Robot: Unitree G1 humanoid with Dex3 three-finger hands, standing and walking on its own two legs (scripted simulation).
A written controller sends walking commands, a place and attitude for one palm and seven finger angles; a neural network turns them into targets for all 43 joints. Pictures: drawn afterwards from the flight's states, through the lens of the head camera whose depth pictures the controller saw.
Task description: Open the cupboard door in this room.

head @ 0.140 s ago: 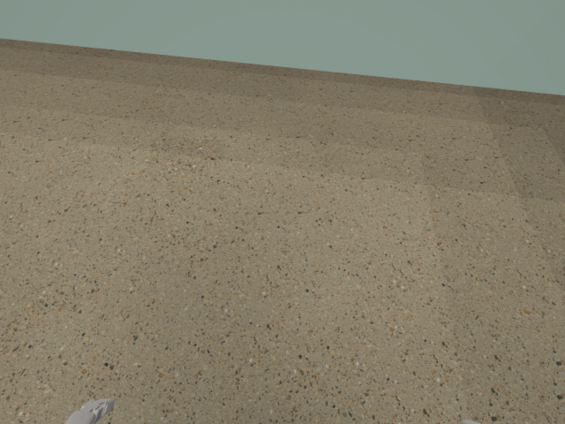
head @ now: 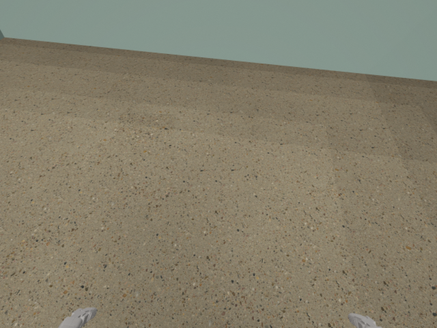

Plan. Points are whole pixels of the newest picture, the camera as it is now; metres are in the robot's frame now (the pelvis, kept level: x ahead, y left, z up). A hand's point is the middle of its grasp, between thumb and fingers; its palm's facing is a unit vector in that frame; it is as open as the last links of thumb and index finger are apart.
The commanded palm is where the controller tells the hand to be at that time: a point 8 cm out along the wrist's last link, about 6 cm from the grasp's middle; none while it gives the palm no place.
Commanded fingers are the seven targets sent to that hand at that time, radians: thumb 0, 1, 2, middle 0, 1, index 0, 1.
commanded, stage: stand and wait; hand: left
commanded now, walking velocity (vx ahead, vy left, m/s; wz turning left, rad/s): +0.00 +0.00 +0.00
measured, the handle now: out of the picture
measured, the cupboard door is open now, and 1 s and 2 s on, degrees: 0 0 0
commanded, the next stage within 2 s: turn or walk to find it in 0.76 s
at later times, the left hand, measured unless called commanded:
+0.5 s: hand out of the picture +0.05 +0.24 -0.15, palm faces -0.02 -0.94 -0.34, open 7.4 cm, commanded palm none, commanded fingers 0.00 0.90 0.90 -0.20 -0.30 -0.20 -0.30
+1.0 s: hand out of the picture +0.02 +0.22 -0.16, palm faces +0.02 -0.95 -0.32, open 7.4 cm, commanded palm none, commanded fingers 0.00 0.90 0.90 -0.20 -0.30 -0.20 -0.30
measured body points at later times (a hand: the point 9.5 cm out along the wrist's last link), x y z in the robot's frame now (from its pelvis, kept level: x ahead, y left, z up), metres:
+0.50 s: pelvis -0.03 -0.01 +0.01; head -0.02 -0.01 +0.46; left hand +0.05 +0.29 -0.12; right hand +0.06 -0.32 -0.12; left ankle -0.03 +0.11 -0.74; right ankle -0.03 -0.14 -0.74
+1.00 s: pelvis -0.05 -0.02 +0.00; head -0.03 -0.02 +0.45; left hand +0.02 +0.27 -0.13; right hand +0.02 -0.30 -0.14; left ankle -0.03 +0.11 -0.74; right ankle -0.03 -0.14 -0.74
